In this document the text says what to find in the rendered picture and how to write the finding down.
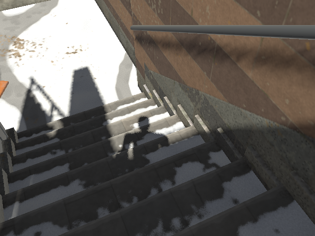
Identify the stairs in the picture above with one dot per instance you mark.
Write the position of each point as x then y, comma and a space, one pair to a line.
128, 168

